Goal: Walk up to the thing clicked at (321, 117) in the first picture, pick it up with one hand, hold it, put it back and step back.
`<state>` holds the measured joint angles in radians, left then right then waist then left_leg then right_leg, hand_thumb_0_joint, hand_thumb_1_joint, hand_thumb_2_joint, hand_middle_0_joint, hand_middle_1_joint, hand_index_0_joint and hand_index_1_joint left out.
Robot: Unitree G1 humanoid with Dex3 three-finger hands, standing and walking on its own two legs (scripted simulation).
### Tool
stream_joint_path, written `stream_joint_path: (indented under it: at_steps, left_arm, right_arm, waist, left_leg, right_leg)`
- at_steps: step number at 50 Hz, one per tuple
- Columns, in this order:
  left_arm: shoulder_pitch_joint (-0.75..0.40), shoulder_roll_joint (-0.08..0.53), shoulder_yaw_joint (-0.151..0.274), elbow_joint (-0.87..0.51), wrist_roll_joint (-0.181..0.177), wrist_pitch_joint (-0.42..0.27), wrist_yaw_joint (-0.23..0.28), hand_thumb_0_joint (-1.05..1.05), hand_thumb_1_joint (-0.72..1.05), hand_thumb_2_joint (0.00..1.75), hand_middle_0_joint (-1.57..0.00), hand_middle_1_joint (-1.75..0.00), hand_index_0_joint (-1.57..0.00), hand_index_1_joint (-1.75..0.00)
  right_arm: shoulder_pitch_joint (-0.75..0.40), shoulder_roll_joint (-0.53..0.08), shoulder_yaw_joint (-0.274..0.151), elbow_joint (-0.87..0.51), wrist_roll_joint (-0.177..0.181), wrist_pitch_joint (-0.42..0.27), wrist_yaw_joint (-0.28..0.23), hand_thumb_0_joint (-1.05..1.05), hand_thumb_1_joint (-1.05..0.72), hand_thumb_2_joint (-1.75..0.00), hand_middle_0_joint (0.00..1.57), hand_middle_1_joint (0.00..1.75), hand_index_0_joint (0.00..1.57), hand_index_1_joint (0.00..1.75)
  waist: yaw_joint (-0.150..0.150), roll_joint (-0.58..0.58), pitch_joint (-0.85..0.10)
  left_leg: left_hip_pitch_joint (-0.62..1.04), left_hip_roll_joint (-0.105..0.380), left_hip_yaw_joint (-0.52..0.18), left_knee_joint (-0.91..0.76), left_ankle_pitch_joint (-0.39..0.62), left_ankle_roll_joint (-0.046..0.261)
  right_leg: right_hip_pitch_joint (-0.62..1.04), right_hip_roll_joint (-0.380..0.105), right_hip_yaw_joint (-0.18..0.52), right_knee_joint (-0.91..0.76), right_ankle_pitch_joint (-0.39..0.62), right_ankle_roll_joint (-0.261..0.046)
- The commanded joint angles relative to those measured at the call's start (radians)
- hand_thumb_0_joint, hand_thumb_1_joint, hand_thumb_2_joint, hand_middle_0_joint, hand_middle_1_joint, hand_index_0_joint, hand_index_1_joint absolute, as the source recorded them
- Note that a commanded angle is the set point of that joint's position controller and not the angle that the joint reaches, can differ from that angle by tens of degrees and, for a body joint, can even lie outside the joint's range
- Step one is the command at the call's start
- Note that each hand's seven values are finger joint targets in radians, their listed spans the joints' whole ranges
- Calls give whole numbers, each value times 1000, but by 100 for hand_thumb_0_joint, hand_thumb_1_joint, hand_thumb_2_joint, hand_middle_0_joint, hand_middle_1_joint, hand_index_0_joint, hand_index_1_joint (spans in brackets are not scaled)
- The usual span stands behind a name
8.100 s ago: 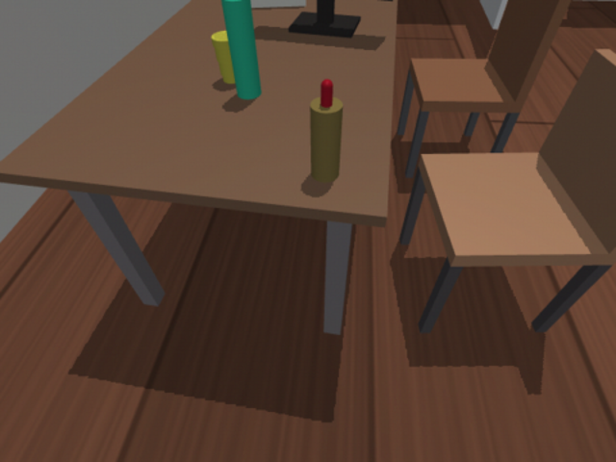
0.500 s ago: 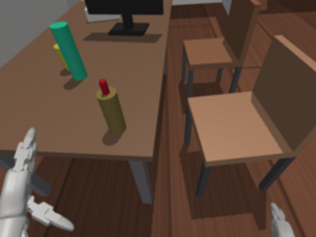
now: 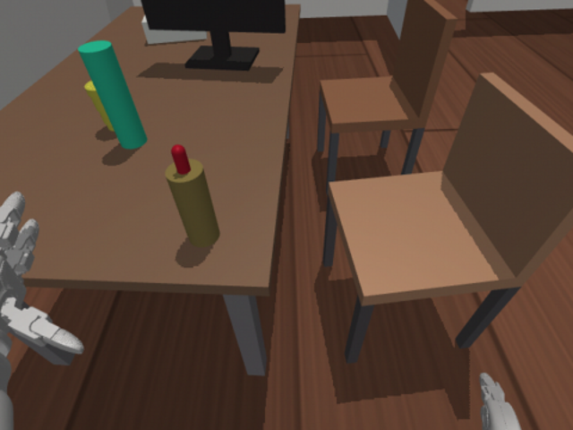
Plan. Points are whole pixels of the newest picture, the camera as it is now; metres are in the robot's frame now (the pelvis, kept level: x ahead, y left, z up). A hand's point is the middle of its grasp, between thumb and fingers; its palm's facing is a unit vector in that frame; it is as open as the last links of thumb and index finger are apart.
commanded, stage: go down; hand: left
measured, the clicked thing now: (192, 196) +0.48 +0.21 +0.06
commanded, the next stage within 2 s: none
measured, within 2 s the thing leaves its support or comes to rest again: neither
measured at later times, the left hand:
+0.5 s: hand (30, 245) +0.30 +0.36 +0.14, palm faces +0.19 -0.98 +0.00, open 17.5 cm
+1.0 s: hand (23, 230) +0.32 +0.38 +0.14, palm faces +0.18 -0.98 -0.01, open 17.6 cm
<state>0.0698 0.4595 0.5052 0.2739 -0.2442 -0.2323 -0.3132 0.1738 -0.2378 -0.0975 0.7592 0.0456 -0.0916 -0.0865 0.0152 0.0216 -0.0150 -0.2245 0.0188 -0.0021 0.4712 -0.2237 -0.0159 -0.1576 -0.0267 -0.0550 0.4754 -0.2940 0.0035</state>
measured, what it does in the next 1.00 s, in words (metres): stands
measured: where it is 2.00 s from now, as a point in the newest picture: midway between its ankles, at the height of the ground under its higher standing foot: outside the picture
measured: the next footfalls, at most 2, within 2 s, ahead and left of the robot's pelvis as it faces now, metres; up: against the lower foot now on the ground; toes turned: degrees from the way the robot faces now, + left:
none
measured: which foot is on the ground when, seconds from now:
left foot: down 0.00-1.00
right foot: down 0.00-1.00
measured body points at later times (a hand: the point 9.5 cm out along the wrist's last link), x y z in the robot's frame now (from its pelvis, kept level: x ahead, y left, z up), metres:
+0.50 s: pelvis +0.00 +0.01 +0.00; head +0.00 +0.01 +0.45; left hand +0.28 +0.42 +0.14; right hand +0.15 -0.27 -0.09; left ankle +0.02 +0.13 -0.74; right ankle -0.02 -0.12 -0.74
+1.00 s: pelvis +0.00 +0.01 +0.00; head +0.01 +0.02 +0.45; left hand +0.30 +0.43 +0.15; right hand +0.15 -0.26 -0.09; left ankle +0.02 +0.13 -0.74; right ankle -0.02 -0.12 -0.74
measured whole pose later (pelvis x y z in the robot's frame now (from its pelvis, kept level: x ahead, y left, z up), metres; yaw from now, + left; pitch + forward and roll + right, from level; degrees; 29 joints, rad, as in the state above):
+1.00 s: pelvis +0.00 +0.01 +0.00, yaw -1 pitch +5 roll -1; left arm -0.36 0.71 0.63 0.84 -0.28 -0.09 -0.61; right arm 0.14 -0.24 0.00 0.87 0.02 -0.20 -0.19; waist -0.01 0.00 -0.08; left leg -0.35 0.02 0.01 0.48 -0.22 0.00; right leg -0.26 -0.02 -0.05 0.44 -0.26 0.02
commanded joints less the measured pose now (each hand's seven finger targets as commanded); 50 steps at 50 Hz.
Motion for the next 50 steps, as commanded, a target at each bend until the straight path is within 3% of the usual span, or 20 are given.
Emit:
stream_joint_path:
  at_steps: [1, 3, 4, 7, 8, 9, 11, 12, 13, 16, 23, 27, 28, 30, 34, 36, 42, 44, 45, 50]
  left_arm:
    - [-250, 333, 145, -35, -77, -23, -90, 0, -55, 5, -5, -4, -4, -5]
    - [-349, 330, 123, -66, -95, -10, -128, 0, -54, 4, -5, -3, -4, -4]
    - [-304, 371, 160, 52, -94, 10, -141, 0, -54, 5, -5, -3, -4, -4]
    - [-420, 441, 188, 31, -99, 17, -173, 0, -53, 6, -5, -3, -3, -5]
    - [-377, 417, 180, 153, -98, 38, -182, 0, -53, 6, -5, -4, -3, -5]
    - [-456, 417, 162, 96, -105, 39, -192, 0, -53, 7, -5, -4, -3, -6]
    - [-531, 499, 206, 73, -101, 33, -202, 0, -52, 7, -5, -3, -3, -5]
    - [-558, 493, 189, 63, -94, 37, -210, 0, -50, 7, -4, -3, -3, -5]
    - [-481, 475, 190, 206, -87, 59, -217, 0, -52, 7, -5, -4, -3, -5]
    - [-610, 509, 192, 118, -99, 57, -236, 0, -53, 8, -5, -4, -3, -6]
    - [-610, 534, 187, 237, -88, 100, -254, 0, -53, 6, -5, -2, -4, -4]
    - [-668, 571, 203, 216, -80, 89, -247, 0, -56, 6, -5, -3, -4, -5]
    - [-612, 541, 184, 307, -74, 98, -252, 0, -56, 6, -5, -3, -4, -4]
    - [-695, 562, 189, 229, -81, 82, -252, 0, -58, 6, -5, -3, -4, -5]
    - [-659, 569, 181, 329, -70, 83, -265, 0, -58, 6, -5, -4, -5, -5]
    - [-728, 607, 197, 269, -74, 71, -265, 0, -57, 6, -5, -4, -4, -5]
    - [-686, 596, 188, 368, -73, 76, -289, 0, -57, 7, -5, -3, -4, -5]
    - [-756, 654, 211, 289, -75, 68, -287, 0, -56, 7, -5, -4, -4, -5]
    - [-709, 651, 210, 366, -66, 77, -290, 0, -57, 8, -5, -4, -4, -5]
    - [-729, 657, 198, 401, -64, 77, -300, 0, -57, 7, -5, -3, -4, -5]
  right_arm:
    - [-135, -146, -21, -108, 3, -56, -19, 0, 54, -5, 5, 5, 5, 5]
    - [-161, -152, -15, -120, 3, -70, -26, 0, 53, -5, 5, 5, 5, 5]
    - [-134, -174, -24, -80, 0, -71, -33, 0, 53, -5, 5, 5, 5, 5]
    - [-137, -190, -18, -116, -4, -84, -48, 0, 53, -5, 5, 5, 5, 5]
    - [-120, -171, -5, -79, -3, -84, -51, 0, 54, -5, 5, 5, 5, 5]
    - [-118, -162, 0, -55, -2, -84, -55, 0, 53, -5, 5, 5, 5, 5]
    - [-123, -227, -42, -81, -9, -99, -71, 0, 53, -5, 5, 5, 5, 5]
    - [-121, -182, -9, -86, -9, -103, -71, 0, 54, -5, 5, 5, 5, 5]
    - [-102, -167, 10, -86, -8, -103, -70, 0, 54, -5, 5, 5, 5, 5]
    - [-99, -158, 13, -41, -10, -112, -83, 0, 54, -6, 5, 5, 5, 5]
    - [-119, -182, 16, -67, -18, -130, -100, 0, 54, -5, 5, 5, 5, 5]
    - [-110, -184, 11, -40, -22, -133, -106, 0, 54, -5, 5, 5, 5, 5]
    - [-113, -179, 19, -47, -21, -136, -106, 0, 54, -5, 5, 5, 5, 5]
    - [-123, -175, 23, -51, -23, -145, -109, 0, 54, -5, 5, 5, 5, 5]
    - [-138, -183, 23, -39, -25, -149, -112, 0, 54, -5, 5, 5, 5, 5]
    - [-130, -186, 20, -26, -25, -150, -114, 0, 55, -5, 5, 5, 5, 5]
    - [-115, -163, 38, 1, -27, -153, -117, 0, 54, -5, 5, 5, 5, 5]
    - [-140, -163, 41, -37, -27, -159, -119, 0, 54, -5, 5, 5, 5, 5]
    - [-130, -138, 66, -24, -25, -156, -118, 0, 55, -5, 5, 5, 5, 5]
    - [-132, -169, 46, -25, -27, -158, -125, 0, 54, -5, 5, 5, 5, 5]
  waist:
    - [8, 44, -118]
    - [-2, 64, -140]
    - [4, 35, -140]
    - [2, 25, -215]
    - [1, 6, -163]
    - [1, 52, -171]
    - [-4, 61, -231]
    - [2, 91, -244]
    - [-4, 38, -213]
    - [0, 120, -228]
    - [-8, 74, -252]
    - [-2, 101, -257]
    - [-7, 63, -232]
    - [-11, 80, -241]
    - [-10, 64, -249]
    - [-11, 113, -279]
    - [-22, 86, -273]
    - [-13, 112, -304]
    - [-8, 89, -279]
    - [-25, 96, -287]
  left_leg:
    - [58, -21, 9, -63, 164, 32]
    - [71, -18, 8, -65, 164, 33]
    - [69, -17, 6, -63, 165, 35]
    - [99, -22, 6, -49, 222, 40]
    - [77, -23, 7, -52, 198, 41]
    - [82, -24, 8, -57, 189, 38]
    - [111, -21, 3, -55, 213, 35]
    - [118, -26, 8, -50, 229, 36]
    - [103, -23, 4, -53, 211, 39]
    - [110, -22, 3, -60, 206, 32]
    - [110, -20, 0, -44, 264, 36]
    - [110, -20, -1, -48, 223, 33]
    - [96, -19, -3, -49, 207, 36]
    - [101, -21, 1, -50, 183, 36]
    - [94, -20, -5, -41, 212, 37]
    - [118, -16, -9, -37, 228, 30]
    - [106, -12, -13, -31, 240, 32]
    - [112, -22, -1, -20, 260, 38]
    - [89, -21, -6, -23, 248, 38]
    - [90, -21, -7, -20, 228, 39]
  right_leg:
    - [-38, 9, 6, -88, 201, -12]
    - [-47, 12, 5, -87, 202, -15]
    - [-49, 15, 3, -86, 198, -12]
    - [-26, 13, 5, -85, 258, -7]
    - [-52, 13, 7, -89, 235, -6]
    - [-74, 10, 11, -90, 227, -11]
    - [-56, 17, 4, -83, 240, -13]
    - [-53, 13, 6, -84, 256, -13]
    - [-59, 17, 5, -91, 236, -11]
    - [-85, 17, 2, -89, 228, -18]
    - [-80, 21, 3, -96, 270, -12]
    - [-103, 22, 1, -97, 235, -15]
    - [-112, 24, 1, -103, 221, -13]
    - [-118, 23, 2, -103, 208, -13]
    - [-119, 25, 2, -98, 230, -13]
    - [-129, 27, -1, -90, 235, -18]
    - [-139, 32, -5, -89, 236, -16]
    - [-126, 23, 4, -93, 268, -12]
    - [-125, 27, 0, -93, 251, -13]
    - [-149, 26, 3, -93, 237, -13]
